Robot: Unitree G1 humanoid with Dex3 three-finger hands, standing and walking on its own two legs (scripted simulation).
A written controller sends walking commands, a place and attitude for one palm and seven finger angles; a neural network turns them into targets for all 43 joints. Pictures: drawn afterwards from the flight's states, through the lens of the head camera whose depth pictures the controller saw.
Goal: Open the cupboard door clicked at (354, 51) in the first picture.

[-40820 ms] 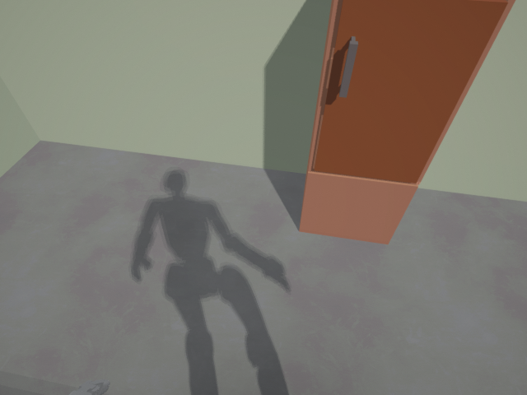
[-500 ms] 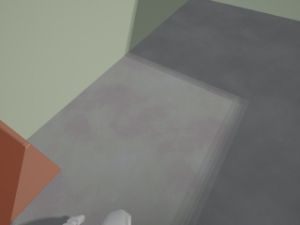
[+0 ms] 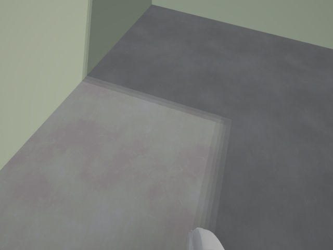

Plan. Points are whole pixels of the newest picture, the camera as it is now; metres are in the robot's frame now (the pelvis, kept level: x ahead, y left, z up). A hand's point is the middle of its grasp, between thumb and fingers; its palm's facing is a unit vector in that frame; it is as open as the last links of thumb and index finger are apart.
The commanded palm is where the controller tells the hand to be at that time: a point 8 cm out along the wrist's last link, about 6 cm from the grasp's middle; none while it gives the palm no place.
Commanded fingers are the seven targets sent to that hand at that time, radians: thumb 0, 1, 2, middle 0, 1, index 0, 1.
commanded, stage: walk to a spot facing it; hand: left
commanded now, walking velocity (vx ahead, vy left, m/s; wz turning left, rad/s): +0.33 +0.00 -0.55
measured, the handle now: out of the picture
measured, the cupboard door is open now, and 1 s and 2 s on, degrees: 46 46 46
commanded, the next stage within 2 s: turn to face it in 0.84 s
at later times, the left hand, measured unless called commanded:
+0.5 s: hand (131, 185) +0.31 +0.12 -0.17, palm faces -0.21 -0.95 -0.24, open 7.2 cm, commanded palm none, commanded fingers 0.00 0.90 0.90 -0.20 -0.30 -0.20 -0.30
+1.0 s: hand (159, 116) +0.62 +0.06 -0.18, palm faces -0.37 -0.92 -0.15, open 7.3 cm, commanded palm none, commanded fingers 0.00 0.90 0.90 -0.20 -0.30 -0.20 -0.30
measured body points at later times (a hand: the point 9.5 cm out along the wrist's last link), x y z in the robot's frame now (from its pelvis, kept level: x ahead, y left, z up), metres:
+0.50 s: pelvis +0.24 -0.06 -0.01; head +0.28 -0.09 +0.44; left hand +0.33 +0.17 -0.15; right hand +0.23 -0.29 -0.16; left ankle +0.31 +0.13 -0.65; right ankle +0.18 -0.06 -0.75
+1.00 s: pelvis +0.51 -0.08 -0.01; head +0.57 -0.09 +0.44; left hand +0.64 +0.11 -0.17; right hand +0.45 -0.33 -0.14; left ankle +0.52 -0.03 -0.75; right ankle +0.43 -0.21 -0.64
